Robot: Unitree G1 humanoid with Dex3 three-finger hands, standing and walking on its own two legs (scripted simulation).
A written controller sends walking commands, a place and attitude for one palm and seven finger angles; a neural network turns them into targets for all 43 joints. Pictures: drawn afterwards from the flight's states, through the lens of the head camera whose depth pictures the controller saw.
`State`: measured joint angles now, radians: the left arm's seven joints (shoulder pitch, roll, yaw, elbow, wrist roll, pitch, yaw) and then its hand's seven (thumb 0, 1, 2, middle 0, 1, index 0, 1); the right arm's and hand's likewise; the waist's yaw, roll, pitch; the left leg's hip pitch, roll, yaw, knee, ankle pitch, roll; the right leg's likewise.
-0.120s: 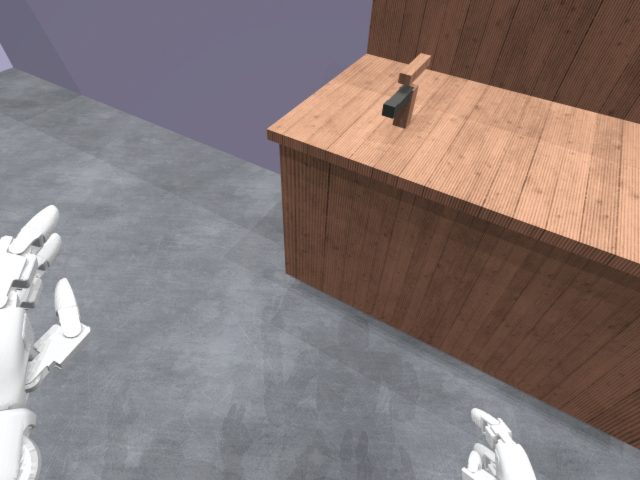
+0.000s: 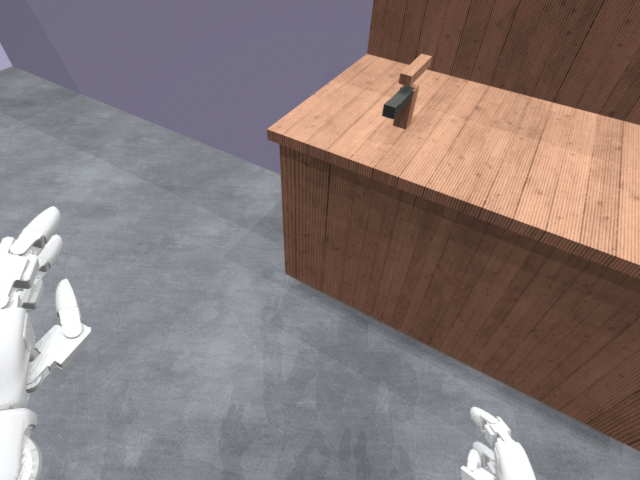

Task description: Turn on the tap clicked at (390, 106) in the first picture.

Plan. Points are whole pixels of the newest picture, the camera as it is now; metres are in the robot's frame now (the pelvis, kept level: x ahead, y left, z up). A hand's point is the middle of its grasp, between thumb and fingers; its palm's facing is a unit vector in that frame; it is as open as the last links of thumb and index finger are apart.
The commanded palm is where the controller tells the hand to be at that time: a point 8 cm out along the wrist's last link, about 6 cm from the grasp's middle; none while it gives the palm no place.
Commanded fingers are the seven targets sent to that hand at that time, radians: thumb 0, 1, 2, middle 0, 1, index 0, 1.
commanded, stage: stand and wait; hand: left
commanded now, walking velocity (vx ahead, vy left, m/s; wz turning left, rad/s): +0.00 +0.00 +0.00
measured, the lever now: (390, 109) +0.87 -0.10 +0.04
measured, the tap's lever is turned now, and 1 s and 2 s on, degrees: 0 0 0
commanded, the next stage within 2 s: look at it before walking up in 0.14 s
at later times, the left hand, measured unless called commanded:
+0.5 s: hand (80, 334) +0.21 +0.24 +0.15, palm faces +0.38 -0.85 -0.36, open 7.4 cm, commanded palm +0.15 +0.28 +0.18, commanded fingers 0.00 0.90 0.90 -0.20 -0.30 -0.20 -0.30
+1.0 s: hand (11, 395) +0.15 +0.27 +0.16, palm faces +0.53 -0.77 -0.36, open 7.4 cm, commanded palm +0.08 +0.31 +0.18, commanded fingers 0.00 0.90 0.90 -0.20 -0.30 -0.20 -0.30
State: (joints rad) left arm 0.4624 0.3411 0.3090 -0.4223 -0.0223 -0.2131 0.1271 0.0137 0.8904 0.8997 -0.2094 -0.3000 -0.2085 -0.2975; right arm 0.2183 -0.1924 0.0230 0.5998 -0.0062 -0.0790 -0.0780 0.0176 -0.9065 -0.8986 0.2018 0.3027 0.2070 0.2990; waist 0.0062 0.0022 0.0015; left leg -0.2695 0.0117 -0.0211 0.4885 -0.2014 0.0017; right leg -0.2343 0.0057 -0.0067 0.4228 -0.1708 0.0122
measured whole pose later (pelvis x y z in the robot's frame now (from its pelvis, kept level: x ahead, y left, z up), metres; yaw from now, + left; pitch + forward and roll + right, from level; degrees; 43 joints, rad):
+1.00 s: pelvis -0.02 +0.00 -0.02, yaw +13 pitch -1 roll -1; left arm 0.45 0.37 0.33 -0.56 -0.03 -0.19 0.14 0.01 0.89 0.90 -0.21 -0.30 -0.21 -0.30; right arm 0.23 -0.20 0.01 0.58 -0.01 -0.05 -0.08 0.02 -0.91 -0.90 0.20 0.30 0.21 0.30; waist -0.02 -0.02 0.04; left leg -0.40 0.04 0.02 0.78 -0.36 -0.01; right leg -0.33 -0.11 -0.18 0.68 -0.32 0.02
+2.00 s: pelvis -0.06 -0.09 -0.01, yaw +52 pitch -3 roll +1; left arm 0.44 0.34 0.31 -0.45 -0.03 -0.14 0.14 0.01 0.89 0.90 -0.21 -0.30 -0.21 -0.30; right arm 0.21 -0.19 0.02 0.63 -0.01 -0.05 -0.06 0.02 -0.91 -0.90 0.20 0.30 0.21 0.30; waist 0.03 0.05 0.05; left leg -0.49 -0.02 -0.03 1.11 -0.40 -0.04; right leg -0.28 -0.05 -0.11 0.58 -0.25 -0.03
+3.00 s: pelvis -0.12 -0.14 -0.01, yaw +86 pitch -1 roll +0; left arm 0.40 0.37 0.37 -0.51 -0.02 -0.21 0.16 0.01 0.89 0.90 -0.21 -0.30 -0.21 -0.30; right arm 0.22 -0.15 -0.01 0.62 0.01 -0.11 -0.06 0.02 -0.91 -0.90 0.20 0.30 0.20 0.30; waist -0.01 -0.04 0.02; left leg -0.26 0.05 0.06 0.59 -0.31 0.00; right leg -0.52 -0.11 -0.09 1.15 -0.44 0.05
